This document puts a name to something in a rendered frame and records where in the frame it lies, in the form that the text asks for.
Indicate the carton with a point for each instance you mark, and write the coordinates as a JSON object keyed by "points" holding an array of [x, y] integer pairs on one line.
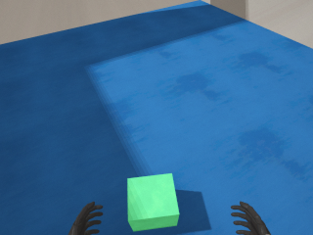
{"points": [[152, 202]]}

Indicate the robot right hand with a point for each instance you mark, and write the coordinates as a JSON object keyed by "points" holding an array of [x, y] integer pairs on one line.
{"points": [[254, 222]]}

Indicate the robot left hand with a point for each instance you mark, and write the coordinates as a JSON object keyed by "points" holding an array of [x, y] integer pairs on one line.
{"points": [[81, 223]]}

